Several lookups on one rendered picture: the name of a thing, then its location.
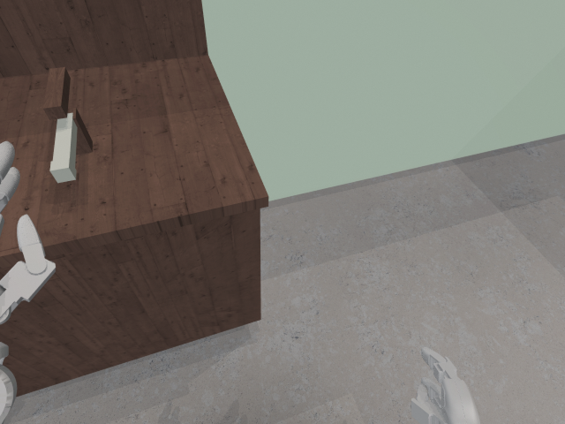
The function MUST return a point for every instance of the tap lever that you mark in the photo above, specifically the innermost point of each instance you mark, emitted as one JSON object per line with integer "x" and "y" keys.
{"x": 64, "y": 158}

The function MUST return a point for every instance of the left robot hand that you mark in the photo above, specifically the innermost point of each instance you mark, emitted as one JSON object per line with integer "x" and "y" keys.
{"x": 25, "y": 279}

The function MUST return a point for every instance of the right robot hand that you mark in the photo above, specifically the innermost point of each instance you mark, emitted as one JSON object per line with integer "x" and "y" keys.
{"x": 452, "y": 403}

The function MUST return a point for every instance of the counter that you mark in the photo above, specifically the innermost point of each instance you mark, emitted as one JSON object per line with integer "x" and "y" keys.
{"x": 157, "y": 241}

